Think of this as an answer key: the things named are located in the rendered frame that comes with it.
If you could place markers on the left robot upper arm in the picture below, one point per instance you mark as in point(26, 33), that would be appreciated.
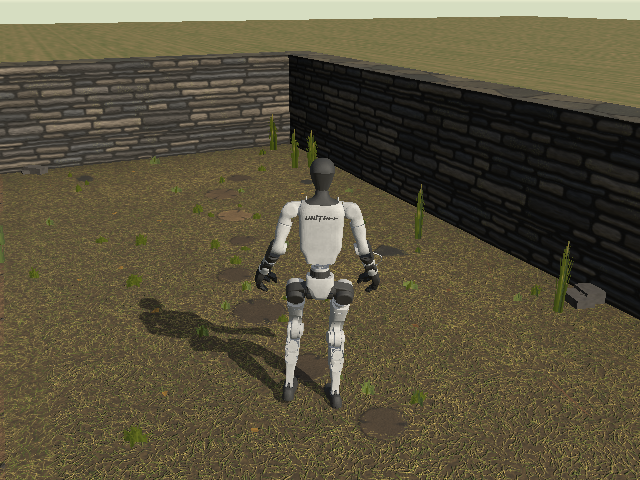
point(289, 210)

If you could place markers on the humanoid robot torso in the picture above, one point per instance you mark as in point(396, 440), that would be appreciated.
point(321, 233)

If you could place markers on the right robot forearm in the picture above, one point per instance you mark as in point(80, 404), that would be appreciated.
point(369, 262)

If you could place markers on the left robot shin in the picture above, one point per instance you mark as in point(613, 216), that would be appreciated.
point(291, 355)

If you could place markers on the robot right hand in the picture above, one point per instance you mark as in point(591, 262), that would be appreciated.
point(365, 278)

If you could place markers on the right robot upper arm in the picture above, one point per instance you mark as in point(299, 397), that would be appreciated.
point(353, 212)

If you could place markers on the robot left hand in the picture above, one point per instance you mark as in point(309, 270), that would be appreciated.
point(260, 277)

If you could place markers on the left robot forearm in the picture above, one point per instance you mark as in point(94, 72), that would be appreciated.
point(268, 261)

